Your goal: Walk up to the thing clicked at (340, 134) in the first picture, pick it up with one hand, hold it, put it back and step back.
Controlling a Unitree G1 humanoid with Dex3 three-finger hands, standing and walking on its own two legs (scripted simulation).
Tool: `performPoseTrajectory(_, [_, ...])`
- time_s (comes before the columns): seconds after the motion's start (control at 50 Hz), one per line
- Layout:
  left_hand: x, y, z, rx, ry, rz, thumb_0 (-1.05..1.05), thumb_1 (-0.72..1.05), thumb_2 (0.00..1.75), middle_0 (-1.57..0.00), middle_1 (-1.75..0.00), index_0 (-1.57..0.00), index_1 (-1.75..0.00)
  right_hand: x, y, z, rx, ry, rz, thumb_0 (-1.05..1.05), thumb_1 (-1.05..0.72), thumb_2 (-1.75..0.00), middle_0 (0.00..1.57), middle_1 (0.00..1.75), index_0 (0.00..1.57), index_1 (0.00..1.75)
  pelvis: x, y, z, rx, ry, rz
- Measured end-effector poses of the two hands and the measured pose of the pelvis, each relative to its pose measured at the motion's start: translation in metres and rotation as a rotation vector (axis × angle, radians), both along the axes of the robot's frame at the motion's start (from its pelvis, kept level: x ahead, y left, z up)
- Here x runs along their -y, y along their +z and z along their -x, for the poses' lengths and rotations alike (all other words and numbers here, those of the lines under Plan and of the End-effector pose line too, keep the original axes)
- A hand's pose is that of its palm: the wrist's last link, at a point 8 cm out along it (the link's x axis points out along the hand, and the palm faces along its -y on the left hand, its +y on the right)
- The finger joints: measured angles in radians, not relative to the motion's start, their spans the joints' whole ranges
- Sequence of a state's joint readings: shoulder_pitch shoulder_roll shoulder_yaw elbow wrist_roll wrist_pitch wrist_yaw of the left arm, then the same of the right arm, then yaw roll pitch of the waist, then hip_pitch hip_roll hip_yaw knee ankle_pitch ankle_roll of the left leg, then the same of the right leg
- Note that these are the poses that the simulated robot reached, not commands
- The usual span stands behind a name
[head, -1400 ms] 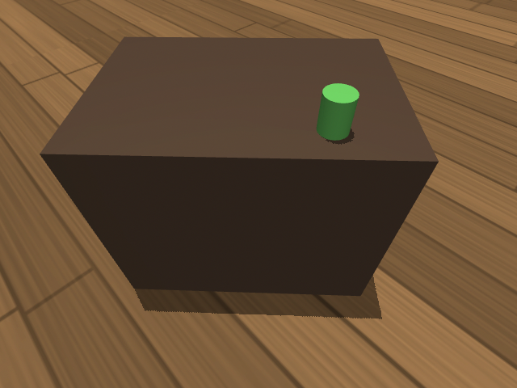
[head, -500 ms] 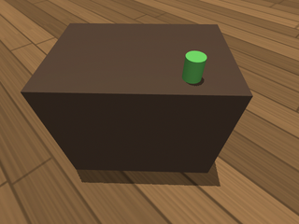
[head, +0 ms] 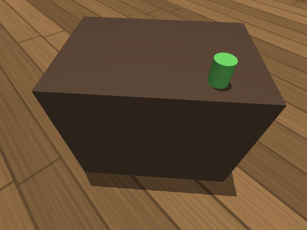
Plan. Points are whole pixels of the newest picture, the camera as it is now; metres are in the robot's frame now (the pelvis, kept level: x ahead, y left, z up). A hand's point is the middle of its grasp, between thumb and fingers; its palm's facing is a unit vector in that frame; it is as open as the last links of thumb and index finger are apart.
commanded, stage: walk up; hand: right
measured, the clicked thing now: (221, 71) +0.65 -0.23 +0.03
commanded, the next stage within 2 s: none
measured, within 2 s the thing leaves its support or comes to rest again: neither
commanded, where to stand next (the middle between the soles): +0.24 +0.00 m, yaw -2 degrees
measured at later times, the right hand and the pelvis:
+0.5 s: hand (246, 227) +0.17 -0.25 -0.17, palm faces +0.06 +0.94 -0.34, open 7.4 cm; pelvis +0.16 +0.01 -0.02, yaw -3 degrees
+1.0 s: hand (249, 191) +0.26 -0.28 -0.14, palm faces -0.01 +0.88 -0.47, open 7.4 cm; pelvis +0.19 +0.01 -0.01, yaw -3 degrees
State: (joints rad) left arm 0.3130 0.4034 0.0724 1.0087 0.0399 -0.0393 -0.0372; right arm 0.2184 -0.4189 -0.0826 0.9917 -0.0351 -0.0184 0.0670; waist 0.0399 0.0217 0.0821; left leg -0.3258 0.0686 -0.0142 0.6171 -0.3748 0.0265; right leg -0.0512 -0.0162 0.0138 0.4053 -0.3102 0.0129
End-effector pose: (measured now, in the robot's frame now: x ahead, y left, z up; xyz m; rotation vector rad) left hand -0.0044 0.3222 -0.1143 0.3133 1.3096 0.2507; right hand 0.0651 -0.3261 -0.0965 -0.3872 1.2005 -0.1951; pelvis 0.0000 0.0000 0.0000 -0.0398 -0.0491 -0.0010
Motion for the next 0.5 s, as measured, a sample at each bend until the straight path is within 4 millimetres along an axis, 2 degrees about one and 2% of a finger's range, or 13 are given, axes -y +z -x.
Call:
performPoseTrajectory(0.08, [-0.028,-0.014,-0.022,-0.043,-0.021,-0.007,0.01,0.91,0.90,-0.20,-0.30,-0.20,-0.30,-0.019,0.001,-0.014,0.062,-0.025,0.028,0.01,-0.90,-0.90,0.20,0.30,0.20,0.30,-0.021,-0.010,-0.020,0.020,-0.017,-0.033])
performPoseTrajectory(0.18, [-0.036,-0.005,-0.081,0.030,-0.070,0.009,0.01,0.91,0.90,-0.20,-0.30,-0.20,-0.30,-0.039,0.009,-0.014,0.039,-0.079,0.006,0.01,-0.90,-0.89,0.20,0.30,0.20,0.30,-0.031,0.001,-0.050,0.025,-0.020,-0.024])
performPoseTrajectory(0.26, [-0.038,0.004,-0.128,0.079,-0.108,0.014,0.01,0.91,0.90,-0.20,-0.30,-0.20,-0.30,-0.047,0.010,-0.023,0.031,-0.097,-0.010,0.01,-0.90,-0.89,0.21,0.30,0.20,0.30,-0.033,0.005,-0.077,0.027,-0.027,-0.035])
performPoseTrajectory(0.38, [-0.025,0.011,-0.197,0.104,-0.167,0.003,0.00,0.91,0.90,-0.20,-0.30,-0.20,-0.30,-0.043,-0.003,-0.050,0.011,-0.114,-0.032,0.01,-0.90,-0.89,0.21,0.30,0.20,0.30,-0.028,0.001,-0.118,0.020,-0.047,-0.055])
performPoseTrajectory(0.5, [0.007,0.006,-0.267,0.173,-0.187,-0.018,0.00,0.91,0.90,-0.20,-0.30,-0.20,-0.30,-0.029,-0.035,-0.094,-0.021,-0.134,-0.058,0.01,-0.90,-0.89,0.21,0.30,0.20,0.30,-0.010,-0.015,-0.157,0.016,-0.047,-0.031])
